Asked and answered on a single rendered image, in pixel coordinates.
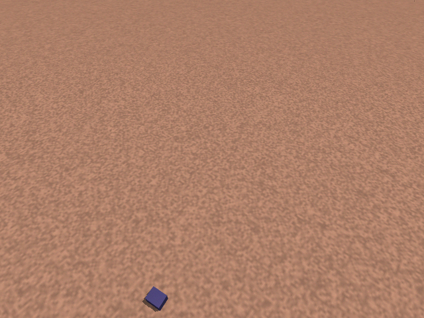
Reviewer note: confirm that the small box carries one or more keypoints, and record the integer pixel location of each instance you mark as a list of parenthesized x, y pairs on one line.
[(156, 298)]

